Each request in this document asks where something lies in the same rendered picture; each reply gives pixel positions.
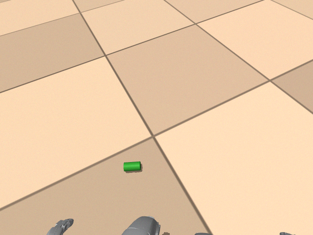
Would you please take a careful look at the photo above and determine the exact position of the left robot hand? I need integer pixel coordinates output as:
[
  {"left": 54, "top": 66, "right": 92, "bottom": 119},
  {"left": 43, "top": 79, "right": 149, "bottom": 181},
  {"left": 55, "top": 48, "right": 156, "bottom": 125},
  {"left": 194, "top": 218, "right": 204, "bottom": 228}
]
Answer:
[{"left": 47, "top": 218, "right": 74, "bottom": 235}]

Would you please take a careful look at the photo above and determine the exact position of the can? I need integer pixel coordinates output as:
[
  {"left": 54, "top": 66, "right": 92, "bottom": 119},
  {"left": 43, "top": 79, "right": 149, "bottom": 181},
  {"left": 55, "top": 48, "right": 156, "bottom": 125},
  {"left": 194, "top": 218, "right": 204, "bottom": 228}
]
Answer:
[{"left": 123, "top": 162, "right": 141, "bottom": 171}]

